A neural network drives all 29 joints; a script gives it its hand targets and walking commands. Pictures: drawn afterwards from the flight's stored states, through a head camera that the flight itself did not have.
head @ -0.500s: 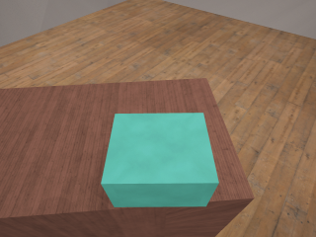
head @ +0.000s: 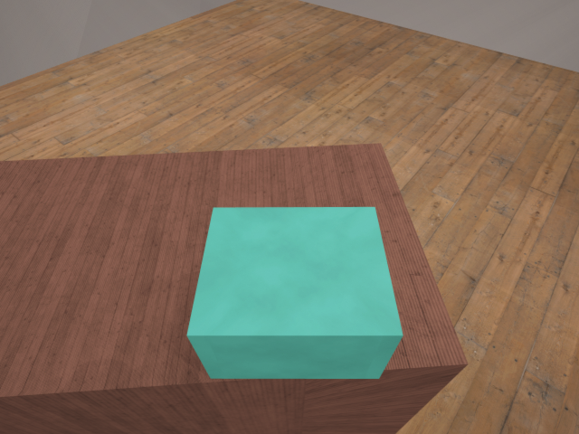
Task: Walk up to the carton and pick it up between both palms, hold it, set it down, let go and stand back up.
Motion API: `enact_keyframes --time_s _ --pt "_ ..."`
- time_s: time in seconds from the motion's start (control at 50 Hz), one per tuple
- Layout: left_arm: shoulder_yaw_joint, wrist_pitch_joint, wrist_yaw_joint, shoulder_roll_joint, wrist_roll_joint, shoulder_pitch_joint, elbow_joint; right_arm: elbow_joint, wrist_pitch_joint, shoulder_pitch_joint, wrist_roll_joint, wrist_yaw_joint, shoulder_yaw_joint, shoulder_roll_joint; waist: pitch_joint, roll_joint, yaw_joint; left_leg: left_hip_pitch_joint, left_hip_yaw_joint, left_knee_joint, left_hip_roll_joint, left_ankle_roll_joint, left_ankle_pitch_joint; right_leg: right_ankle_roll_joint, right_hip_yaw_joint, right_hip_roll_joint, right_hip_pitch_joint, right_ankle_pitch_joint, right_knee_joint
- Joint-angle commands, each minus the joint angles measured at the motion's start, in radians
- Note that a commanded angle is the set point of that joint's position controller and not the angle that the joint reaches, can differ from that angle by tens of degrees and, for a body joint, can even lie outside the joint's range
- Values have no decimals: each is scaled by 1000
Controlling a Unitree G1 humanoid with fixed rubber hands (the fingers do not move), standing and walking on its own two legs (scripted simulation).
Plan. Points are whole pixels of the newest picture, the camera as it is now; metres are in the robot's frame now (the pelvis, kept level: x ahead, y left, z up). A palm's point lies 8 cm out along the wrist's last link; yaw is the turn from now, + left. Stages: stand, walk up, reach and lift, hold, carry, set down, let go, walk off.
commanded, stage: stand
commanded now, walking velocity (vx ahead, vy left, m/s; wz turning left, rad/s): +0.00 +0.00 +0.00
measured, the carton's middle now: (294, 291) +0.39 +0.01 -0.06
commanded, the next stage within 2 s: none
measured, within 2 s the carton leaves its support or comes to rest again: neither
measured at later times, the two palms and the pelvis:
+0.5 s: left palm out of the picture +0.05 +0.29 -0.12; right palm out of the picture +0.07 -0.30 -0.12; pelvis +0.00 +0.00 +0.00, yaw +0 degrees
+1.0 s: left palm out of the picture +0.05 +0.29 -0.12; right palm out of the picture +0.07 -0.30 -0.12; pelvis +0.00 +0.00 +0.00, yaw +0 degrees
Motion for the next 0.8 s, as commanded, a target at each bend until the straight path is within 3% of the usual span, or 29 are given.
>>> enact_keyframes --time_s 0.0,0.02,0.08,0.1,0.12,0.16,0.18,0.22,0.24,0.28,0.32,0.34,0.36,0.38,0.4,0.44,0.46,0.5,0.52,0.54,0.56,0.6,0.62,0.64,0.66,0.68,0.74,0.76,0.78 --pt "49 -11 20 255 87 -90 -32 -40 -14 -61 9 -11 -54 -198 -72 -25 0 73 -61 -83 76 39 215 -33 62 -101 -20 252 -75" --pt "34 -15 13 240 75 -71 -33 -40 -12 -59 5 -8 -65 -223 -57 -15 20 78 -78 -93 81 37 217 -24 60 -103 -36 217 -82" --pt "33 -20 20 240 83 -92 -27 -42 -18 -71 4 -4 -53 -185 -53 16 -13 75 -68 -81 80 46 199 -44 73 -104 -40 226 -79" --pt "36 -25 17 229 79 -75 -40 -49 -18 -58 5 -9 -50 -184 -67 0 -7 70 -75 -84 86 44 226 -38 72 -109 -32 243 -77" --pt "36 -25 18 244 78 -80 -26 -52 -18 -65 3 -7 -63 -199 -80 53 -15 93 -78 -86 87 48 200 -36 84 -114 -37 219 -83" --pt "41 -16 15 249 81 -87 -34 -37 -9 -56 7 -11 -59 -200 -37 7 0 46 -84 -101 90 53 207 -27 60 -101 -16 201 -90" --pt "40 -13 19 246 82 -79 -35 -44 -16 -68 6 -11 -55 -192 -57 3 -2 55 -84 -97 91 55 189 -41 72 -113 -27 208 -85" --pt "25 -16 14 239 85 -79 -19 -48 -18 -79 7 -8 -61 -196 -60 9 2 59 -87 -99 87 50 181 -32 74 -111 -17 218 -91" --pt "37 -19 14 240 79 -68 -19 -43 -17 -58 3 -8 -58 -209 -91 -25 9 69 -83 -98 81 45 189 -29 83 -112 11 216 -90" --pt "33 -19 18 243 80 -99 -27 -39 -17 -53 9 -6 -60 -185 -53 -52 -2 81 -81 -90 84 41 200 -39 73 -115 -38 236 -90" --pt "40 -28 18 243 77 -58 -25 -43 -14 -63 -2 -10 -62 -209 -74 -2 16 78 -87 -84 89 57 242 -35 80 -112 1 269 -79" --pt "45 -27 21 259 85 -82 -28 -46 -13 -59 6 -7 -60 -197 -107 55 -14 89 -66 -73 81 52 253 -38 91 -123 15 301 -79" --pt "34 -23 16 238 77 -66 -27 -37 -13 -51 10 -8 -56 -202 -61 47 -6 60 -62 -78 75 48 224 -35 83 -118 0 320 -89" --pt "43 -31 21 244 82 -87 -22 -39 -15 -47 5 -6 -58 -181 -81 1 -15 67 -85 -90 85 50 232 -41 72 -121 -5 281 -68" --pt "37 -29 19 237 80 -65 -29 -39 -15 -45 4 -10 -56 -203 -64 -2 0 58 -70 -73 83 58 198 -33 87 -114 -8 262 -102" --pt "37 -22 19 257 82 -86 -28 -41 -10 -41 8 -7 -51 -184 -44 -34 -12 59 -84 -84 88 48 197 -38 64 -105 -42 214 -80" --pt "28 -23 17 217 78 -77 -22 -43 -15 -62 4 -7 -58 -206 -46 -33 4 46 -86 -81 88 55 154 -45 87 -113 -32 204 -96" --pt "32 -16 16 239 85 -108 -38 -35 -9 -43 -1 -5 -61 -215 -45 25 -19 62 -71 -87 81 47 129 -36 71 -106 -43 170 -101" --pt "38 -22 13 244 75 -82 -38 -36 -13 -48 6 -5 -62 -204 -59 -17 -2 44 -95 -89 83 52 170 -30 70 -100 -27 195 -86" --pt "35 -25 21 256 80 -97 -20 -39 -6 -78 4 -3 -55 -182 -62 -23 -12 78 -99 -108 92 60 214 -33 71 -103 -45 204 -93" --pt "41 -24 23 244 77 -57 -21 -38 -8 -82 7 -6 -62 -220 -72 23 5 81 -85 -81 92 63 188 -30 84 -113 -22 237 -101" --pt "44 -19 25 252 78 -92 -38 -46 -17 -50 13 -1 -48 -174 -70 -14 -11 52 -87 -80 92 55 250 -43 81 -119 13 273 -71" --pt "40 -24 20 254 71 -85 -22 -35 -14 -71 3 -3 -51 -196 -51 -6 5 52 -96 -95 90 58 231 -42 82 -117 -12 233 -72" --pt "38 -26 20 232 81 -82 -30 -36 -16 -72 7 -5 -58 -205 -68 22 -8 73 -80 -83 91 57 228 -36 87 -116 -13 240 -83" --pt "40 -24 18 230 80 -69 -25 -28 -12 -35 -2 -8 -59 -213 -64 -25 -1 80 -86 -89 87 58 243 -30 77 -111 -7 232 -74" --pt "30 -27 19 229 77 -64 -34 -37 -16 -68 3 -7 -54 -197 -78 -16 10 82 -88 -86 98 54 233 -40 80 -119 -15 256 -76" --pt "43 -25 18 262 86 -81 -32 -46 -21 -85 11 -12 -49 -188 -100 32 2 95 -74 -68 89 55 281 -26 66 -113 8 306 -75" --pt "49 -25 20 271 74 -74 -38 -31 -17 -53 11 -7 -41 -171 -80 -19 7 86 -86 -91 85 46 279 -30 67 -104 -14 273 -61" --pt "41 -22 15 249 87 -71 -27 -37 -15 -65 -2 -9 -59 -202 -84 -11 7 77 -72 -74 96 51 261 -31 66 -110 -7 262 -62"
